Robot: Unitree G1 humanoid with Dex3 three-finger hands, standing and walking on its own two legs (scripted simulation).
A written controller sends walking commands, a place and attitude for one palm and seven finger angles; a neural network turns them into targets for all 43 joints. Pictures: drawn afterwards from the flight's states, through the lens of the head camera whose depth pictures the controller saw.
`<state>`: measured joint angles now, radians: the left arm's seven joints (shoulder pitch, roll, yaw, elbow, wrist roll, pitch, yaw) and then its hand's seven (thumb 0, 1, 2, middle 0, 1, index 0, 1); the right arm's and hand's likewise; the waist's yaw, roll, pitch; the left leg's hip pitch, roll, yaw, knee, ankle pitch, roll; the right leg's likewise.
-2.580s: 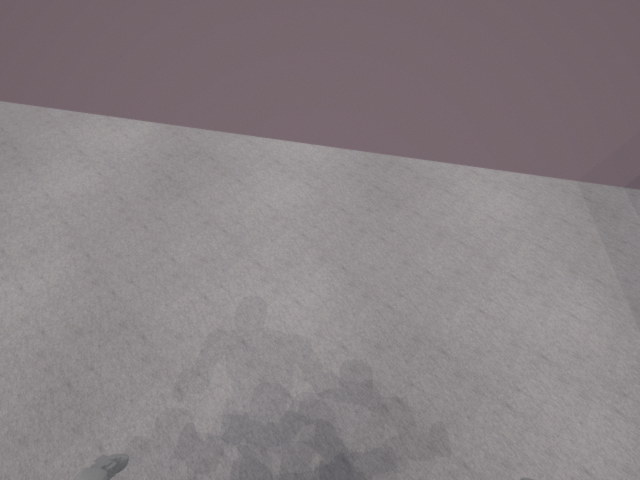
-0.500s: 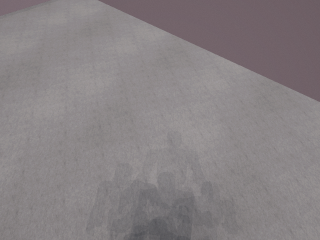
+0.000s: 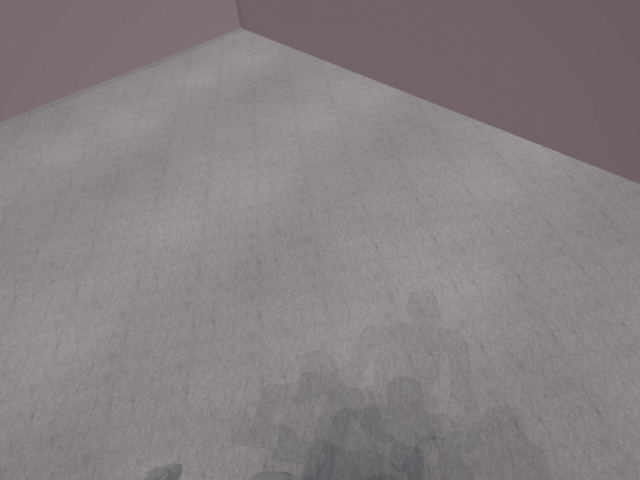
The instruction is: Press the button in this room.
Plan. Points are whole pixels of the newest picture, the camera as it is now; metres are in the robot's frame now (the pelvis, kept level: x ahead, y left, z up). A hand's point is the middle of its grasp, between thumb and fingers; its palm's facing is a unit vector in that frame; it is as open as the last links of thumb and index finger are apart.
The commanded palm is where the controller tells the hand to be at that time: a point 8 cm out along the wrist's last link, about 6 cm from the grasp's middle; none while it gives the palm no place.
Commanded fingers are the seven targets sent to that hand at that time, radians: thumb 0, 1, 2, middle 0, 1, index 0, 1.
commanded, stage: turn or walk to find it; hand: left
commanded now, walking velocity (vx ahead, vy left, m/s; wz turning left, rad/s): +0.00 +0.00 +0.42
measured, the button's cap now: out of the picture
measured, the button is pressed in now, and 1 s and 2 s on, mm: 0 0 0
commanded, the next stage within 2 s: none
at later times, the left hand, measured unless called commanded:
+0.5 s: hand out of the picture -0.08 +0.24 -0.19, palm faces +0.28 -0.93 -0.23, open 7.3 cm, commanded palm none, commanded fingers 0.00 0.90 0.90 -0.20 -0.30 -0.20 -0.30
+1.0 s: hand out of the picture -0.05 +0.20 -0.14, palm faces +0.41 -0.87 -0.27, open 7.3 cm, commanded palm none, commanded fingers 0.00 0.90 0.90 -0.20 -0.30 -0.20 -0.30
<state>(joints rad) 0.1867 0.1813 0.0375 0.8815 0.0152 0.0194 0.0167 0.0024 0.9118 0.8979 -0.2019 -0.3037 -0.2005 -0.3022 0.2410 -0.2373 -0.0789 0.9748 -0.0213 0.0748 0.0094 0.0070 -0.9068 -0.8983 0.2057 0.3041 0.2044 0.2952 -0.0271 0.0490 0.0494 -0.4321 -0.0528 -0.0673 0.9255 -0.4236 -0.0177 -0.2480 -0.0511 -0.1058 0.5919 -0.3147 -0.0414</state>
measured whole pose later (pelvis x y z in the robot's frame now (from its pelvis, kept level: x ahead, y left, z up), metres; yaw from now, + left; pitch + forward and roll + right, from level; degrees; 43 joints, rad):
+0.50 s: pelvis -0.04 +0.03 +0.00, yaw +12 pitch -1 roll +0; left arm 0.28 0.26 0.07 1.00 0.02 0.08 0.02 0.01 0.91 0.90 -0.20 -0.30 -0.20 -0.30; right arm 0.16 -0.18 -0.04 0.97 -0.02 0.03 0.01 0.01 -0.91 -0.90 0.20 0.30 0.20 0.29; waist 0.03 -0.08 0.06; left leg -0.23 0.00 0.08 0.58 -0.33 0.03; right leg -0.40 -0.13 -0.15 0.91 -0.48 0.04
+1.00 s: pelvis -0.06 -0.01 +0.00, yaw +24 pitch -1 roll +2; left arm 0.19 0.17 0.04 0.91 0.02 0.02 0.02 0.00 0.91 0.90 -0.20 -0.30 -0.20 -0.30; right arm 0.24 -0.24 -0.09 0.99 -0.02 0.08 0.01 0.01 -0.91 -0.90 0.20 0.30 0.20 0.30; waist -0.03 0.04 0.05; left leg -0.47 -0.05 -0.04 1.03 -0.41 -0.02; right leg -0.21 -0.06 -0.11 0.53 -0.30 -0.03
